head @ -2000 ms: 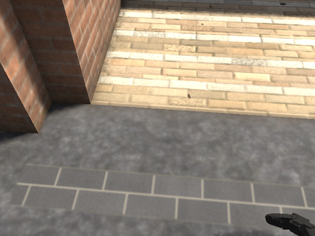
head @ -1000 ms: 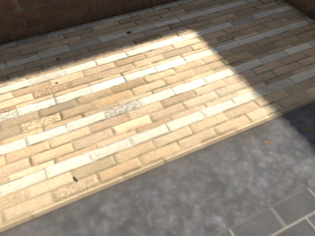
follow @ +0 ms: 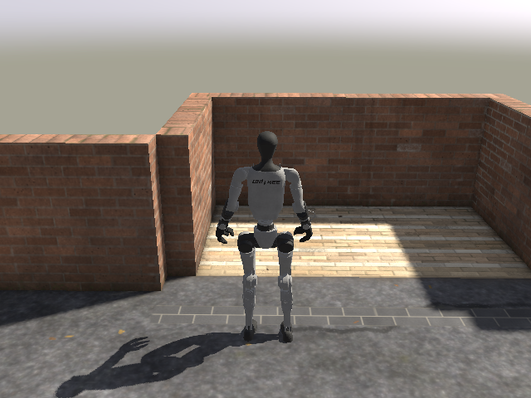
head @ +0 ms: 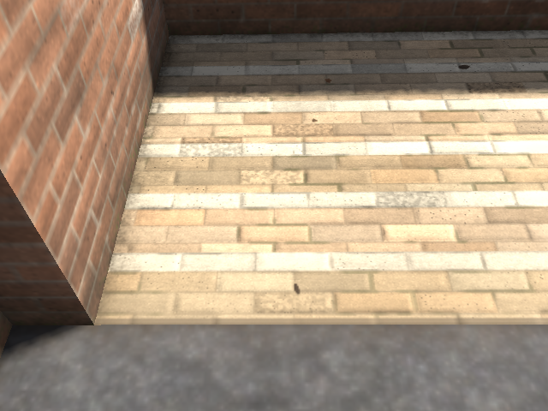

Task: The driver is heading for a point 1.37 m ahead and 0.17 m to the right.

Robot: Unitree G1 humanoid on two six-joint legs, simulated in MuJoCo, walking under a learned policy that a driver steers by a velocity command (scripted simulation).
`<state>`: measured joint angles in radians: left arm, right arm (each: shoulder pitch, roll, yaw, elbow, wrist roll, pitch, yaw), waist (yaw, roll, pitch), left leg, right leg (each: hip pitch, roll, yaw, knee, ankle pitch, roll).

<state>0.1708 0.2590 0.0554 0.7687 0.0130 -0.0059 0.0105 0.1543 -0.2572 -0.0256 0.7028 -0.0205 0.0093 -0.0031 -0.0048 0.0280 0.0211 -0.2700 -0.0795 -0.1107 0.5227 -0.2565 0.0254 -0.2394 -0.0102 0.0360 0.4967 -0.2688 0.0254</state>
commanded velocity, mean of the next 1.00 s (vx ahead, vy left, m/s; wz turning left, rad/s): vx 0.00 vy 0.00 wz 0.03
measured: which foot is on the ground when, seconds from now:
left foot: down 0.00-1.00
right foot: down 0.00-1.00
